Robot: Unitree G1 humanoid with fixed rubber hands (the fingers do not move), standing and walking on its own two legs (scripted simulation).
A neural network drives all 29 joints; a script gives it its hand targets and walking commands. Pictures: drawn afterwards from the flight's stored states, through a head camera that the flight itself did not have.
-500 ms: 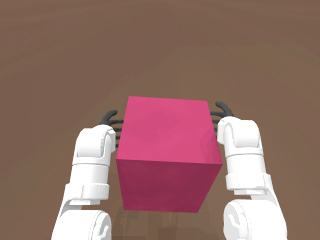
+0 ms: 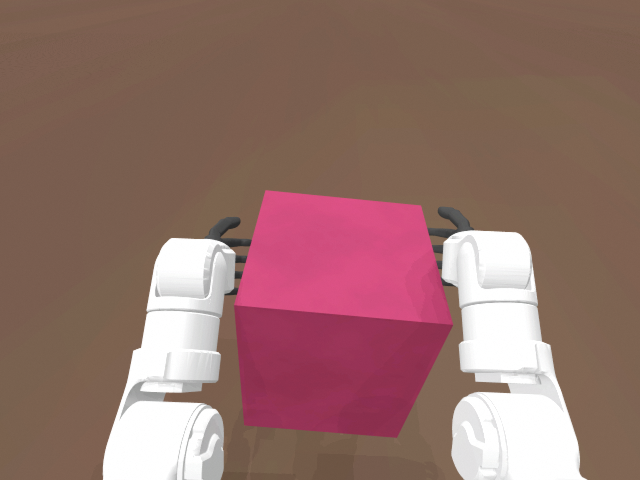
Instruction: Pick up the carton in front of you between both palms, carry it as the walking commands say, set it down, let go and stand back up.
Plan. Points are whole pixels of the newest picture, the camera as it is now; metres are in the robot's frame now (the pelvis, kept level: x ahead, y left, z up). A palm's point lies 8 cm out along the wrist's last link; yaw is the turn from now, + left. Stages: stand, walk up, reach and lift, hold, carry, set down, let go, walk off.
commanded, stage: carry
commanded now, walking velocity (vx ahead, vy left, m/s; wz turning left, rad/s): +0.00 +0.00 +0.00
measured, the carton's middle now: (332, 315) +0.34 +0.00 +0.03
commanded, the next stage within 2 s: none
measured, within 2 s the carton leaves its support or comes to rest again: neither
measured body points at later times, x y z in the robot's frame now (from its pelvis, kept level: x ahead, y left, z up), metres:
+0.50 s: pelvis -0.01 +0.01 +0.00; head -0.03 +0.01 +0.45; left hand +0.34 +0.16 +0.12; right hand +0.36 -0.14 +0.13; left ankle +0.03 +0.10 -0.73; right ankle +0.03 -0.08 -0.73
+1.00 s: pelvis -0.02 +0.02 +0.00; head -0.03 +0.02 +0.45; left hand +0.34 +0.17 +0.11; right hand +0.35 -0.13 +0.12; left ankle +0.03 +0.10 -0.73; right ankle +0.03 -0.08 -0.73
